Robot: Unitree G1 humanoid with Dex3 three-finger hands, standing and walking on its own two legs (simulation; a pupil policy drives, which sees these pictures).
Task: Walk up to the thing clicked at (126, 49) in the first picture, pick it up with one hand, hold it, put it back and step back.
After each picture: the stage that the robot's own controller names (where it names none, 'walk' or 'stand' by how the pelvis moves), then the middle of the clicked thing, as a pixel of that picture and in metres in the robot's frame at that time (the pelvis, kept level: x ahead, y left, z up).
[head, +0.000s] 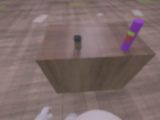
stand; (130, 37) +0.68 -0.26 +0.14
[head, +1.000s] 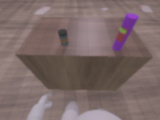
sink last; (123, 34) +0.59 -0.16 +0.17
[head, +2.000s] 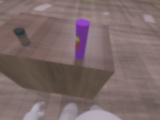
sink last; (81, 42) +0.45 +0.13 +0.18
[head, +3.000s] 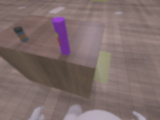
walk; (62, 38) +0.48 +0.26 +0.18
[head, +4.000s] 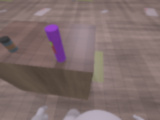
stand; (57, 46) +0.43 +0.26 +0.15
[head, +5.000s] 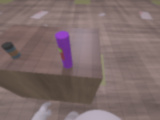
stand; (65, 52) +0.40 +0.20 +0.15
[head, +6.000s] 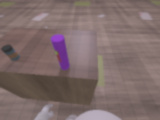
stand; (62, 54) +0.39 +0.23 +0.13
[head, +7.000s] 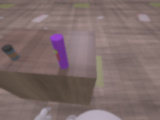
stand; (61, 53) +0.40 +0.24 +0.13
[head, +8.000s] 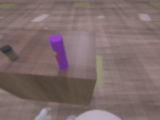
stand; (60, 54) +0.39 +0.24 +0.13
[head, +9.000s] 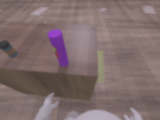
rise first; (60, 50) +0.40 +0.23 +0.14
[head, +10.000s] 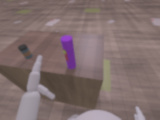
rise first; (69, 54) +0.41 +0.22 +0.14
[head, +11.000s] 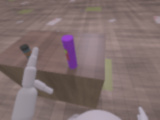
go down; (70, 53) +0.41 +0.21 +0.14
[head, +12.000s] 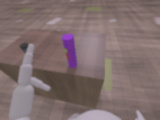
go down; (70, 53) +0.41 +0.21 +0.14
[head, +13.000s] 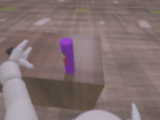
go down; (68, 58) +0.38 +0.18 +0.14
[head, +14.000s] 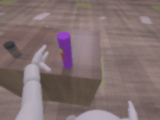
close in; (66, 53) +0.41 +0.20 +0.15
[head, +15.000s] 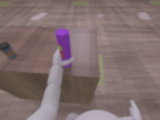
close; (65, 50) +0.41 +0.19 +0.16
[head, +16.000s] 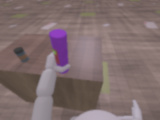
lift; (61, 55) +0.31 +0.19 +0.24
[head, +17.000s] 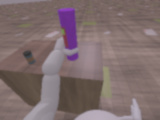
lift; (70, 38) +0.34 +0.15 +0.34
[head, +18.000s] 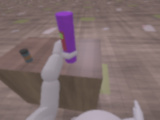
hold; (68, 41) +0.34 +0.16 +0.32
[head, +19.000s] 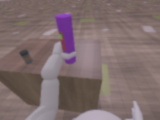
hold; (67, 42) +0.34 +0.16 +0.31
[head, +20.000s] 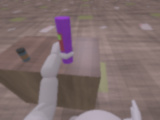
crouch; (65, 42) +0.37 +0.18 +0.29
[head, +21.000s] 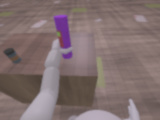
lower; (64, 39) +0.45 +0.19 +0.25
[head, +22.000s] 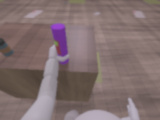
lower; (61, 46) +0.43 +0.21 +0.18
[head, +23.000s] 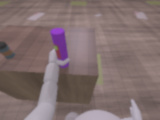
lower; (61, 50) +0.41 +0.21 +0.17
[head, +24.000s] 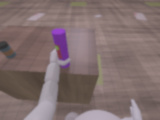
lower; (62, 50) +0.41 +0.21 +0.17
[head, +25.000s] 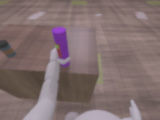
loosen; (62, 49) +0.41 +0.21 +0.17
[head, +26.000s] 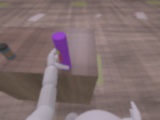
withdraw; (63, 54) +0.39 +0.19 +0.16
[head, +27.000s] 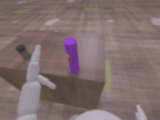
sink last; (72, 58) +0.37 +0.18 +0.15
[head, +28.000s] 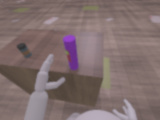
stand; (72, 54) +0.40 +0.19 +0.14
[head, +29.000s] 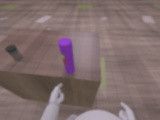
stand; (68, 58) +0.37 +0.19 +0.14
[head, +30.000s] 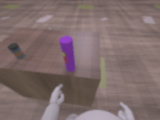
stand; (68, 56) +0.38 +0.19 +0.14
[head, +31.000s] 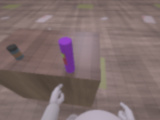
stand; (68, 57) +0.37 +0.19 +0.14
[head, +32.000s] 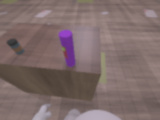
walk; (68, 51) +0.41 +0.18 +0.15
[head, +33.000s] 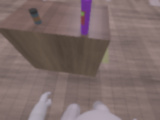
walk; (85, 18) +0.70 +0.12 +0.16
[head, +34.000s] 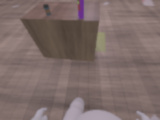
walk; (80, 6) +1.08 +0.27 +0.17
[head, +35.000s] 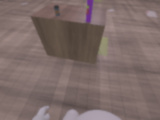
stand; (89, 10) +1.13 +0.15 +0.15
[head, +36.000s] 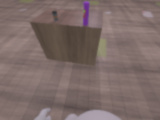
stand; (86, 14) +1.14 +0.16 +0.13
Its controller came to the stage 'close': yes
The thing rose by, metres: 0.22
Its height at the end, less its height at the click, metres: +0.00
